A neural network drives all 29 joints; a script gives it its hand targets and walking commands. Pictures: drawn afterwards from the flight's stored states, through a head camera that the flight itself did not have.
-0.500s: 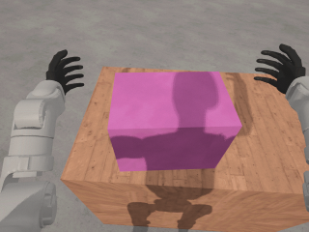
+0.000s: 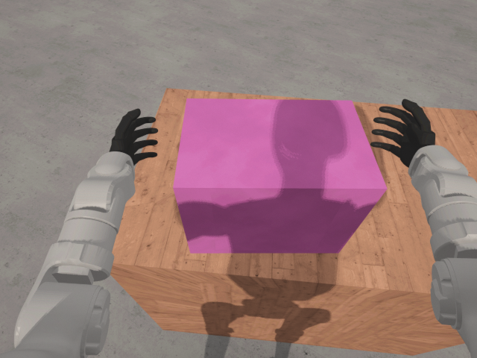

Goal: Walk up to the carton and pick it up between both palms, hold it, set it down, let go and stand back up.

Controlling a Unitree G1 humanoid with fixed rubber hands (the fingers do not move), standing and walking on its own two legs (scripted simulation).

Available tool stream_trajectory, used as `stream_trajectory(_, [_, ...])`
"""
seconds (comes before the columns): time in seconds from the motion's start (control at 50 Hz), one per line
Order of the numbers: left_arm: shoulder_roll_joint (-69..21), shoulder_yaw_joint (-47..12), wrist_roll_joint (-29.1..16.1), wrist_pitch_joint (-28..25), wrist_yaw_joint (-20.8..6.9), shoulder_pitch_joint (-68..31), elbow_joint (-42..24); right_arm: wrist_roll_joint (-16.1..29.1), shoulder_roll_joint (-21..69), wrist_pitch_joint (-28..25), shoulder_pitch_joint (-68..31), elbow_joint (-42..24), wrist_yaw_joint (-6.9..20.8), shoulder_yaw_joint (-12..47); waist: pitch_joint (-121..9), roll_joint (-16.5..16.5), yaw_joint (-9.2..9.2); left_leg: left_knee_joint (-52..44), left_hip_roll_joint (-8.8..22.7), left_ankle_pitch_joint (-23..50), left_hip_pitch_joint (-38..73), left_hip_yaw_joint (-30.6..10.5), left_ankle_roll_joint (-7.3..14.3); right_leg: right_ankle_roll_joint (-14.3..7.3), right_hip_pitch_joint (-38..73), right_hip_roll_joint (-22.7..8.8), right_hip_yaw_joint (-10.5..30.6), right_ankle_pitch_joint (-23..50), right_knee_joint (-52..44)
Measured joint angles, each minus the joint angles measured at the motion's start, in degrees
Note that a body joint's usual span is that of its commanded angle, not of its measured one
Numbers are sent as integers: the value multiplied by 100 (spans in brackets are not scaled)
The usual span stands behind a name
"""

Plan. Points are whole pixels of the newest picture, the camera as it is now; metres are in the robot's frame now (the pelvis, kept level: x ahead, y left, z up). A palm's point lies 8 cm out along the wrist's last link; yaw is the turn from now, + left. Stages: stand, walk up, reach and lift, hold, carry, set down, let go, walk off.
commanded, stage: reach and lift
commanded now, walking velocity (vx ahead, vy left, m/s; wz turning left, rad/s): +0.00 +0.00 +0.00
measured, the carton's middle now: (267, 180) +0.43 -0.06 +0.03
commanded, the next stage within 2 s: none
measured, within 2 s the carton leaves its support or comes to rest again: neither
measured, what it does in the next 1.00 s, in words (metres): stands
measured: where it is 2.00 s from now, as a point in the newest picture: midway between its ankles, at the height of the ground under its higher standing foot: outside the picture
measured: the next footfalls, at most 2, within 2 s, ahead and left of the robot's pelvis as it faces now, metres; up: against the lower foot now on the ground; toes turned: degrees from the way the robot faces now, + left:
none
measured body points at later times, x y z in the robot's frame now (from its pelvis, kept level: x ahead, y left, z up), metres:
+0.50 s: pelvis -0.01 -0.01 -0.01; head +0.05 -0.01 +0.44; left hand +0.45 +0.18 +0.09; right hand +0.44 -0.29 +0.11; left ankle -0.04 +0.15 -0.74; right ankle +0.06 -0.13 -0.74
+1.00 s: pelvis -0.01 -0.01 -0.01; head +0.05 -0.02 +0.43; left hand +0.45 +0.14 +0.08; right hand +0.45 -0.26 +0.10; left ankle -0.04 +0.15 -0.74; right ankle +0.06 -0.13 -0.74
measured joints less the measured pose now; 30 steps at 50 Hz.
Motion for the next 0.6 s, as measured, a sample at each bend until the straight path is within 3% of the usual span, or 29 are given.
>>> stream_trajectory(0.14, [-83, -318, -184, -861, 158, -201, 725, -31, 107, -606, -68, 428, -58, 112, -229, 34, 115, 173, -18, -4, -479, 29, -13, -13, -507, -13, 43, 4, 192])
stream_trajectory(0.28, [-37, -445, -246, -1516, 61, -546, 1643, 42, 96, -1021, -453, 1078, -132, 446, -410, 45, 158, 224, -6, -7, -668, 59, -33, -32, -740, 1, 76, -17, 303])
stream_trajectory(0.6, [-90, -860, -519, -2663, 66, -968, 3050, 507, 254, -1566, -794, 1929, -264, 1142, -627, -81, 207, 467, 34, -117, -966, 119, -80, -72, -1104, 46, 142, -128, 603])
